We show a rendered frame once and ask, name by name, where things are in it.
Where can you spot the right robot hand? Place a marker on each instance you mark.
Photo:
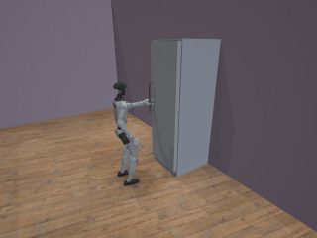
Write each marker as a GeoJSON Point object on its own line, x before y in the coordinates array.
{"type": "Point", "coordinates": [136, 143]}

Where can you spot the robot right foot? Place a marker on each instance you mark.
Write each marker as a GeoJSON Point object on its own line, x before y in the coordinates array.
{"type": "Point", "coordinates": [133, 181]}

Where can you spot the left robot hand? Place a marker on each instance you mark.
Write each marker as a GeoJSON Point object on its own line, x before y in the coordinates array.
{"type": "Point", "coordinates": [146, 102]}

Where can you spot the robot right upper arm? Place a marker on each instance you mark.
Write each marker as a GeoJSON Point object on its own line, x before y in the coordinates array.
{"type": "Point", "coordinates": [122, 110]}

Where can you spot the humanoid robot head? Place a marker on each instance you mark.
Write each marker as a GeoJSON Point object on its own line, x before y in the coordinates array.
{"type": "Point", "coordinates": [120, 86]}

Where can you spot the fridge door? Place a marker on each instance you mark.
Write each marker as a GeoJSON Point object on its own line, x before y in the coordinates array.
{"type": "Point", "coordinates": [165, 78]}

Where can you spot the right robot forearm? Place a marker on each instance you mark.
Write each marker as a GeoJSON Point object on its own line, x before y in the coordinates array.
{"type": "Point", "coordinates": [126, 130]}

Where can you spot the handle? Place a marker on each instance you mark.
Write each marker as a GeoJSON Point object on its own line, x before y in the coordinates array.
{"type": "Point", "coordinates": [150, 97]}

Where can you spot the left robot forearm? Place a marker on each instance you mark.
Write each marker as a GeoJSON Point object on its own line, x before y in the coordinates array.
{"type": "Point", "coordinates": [137, 104]}

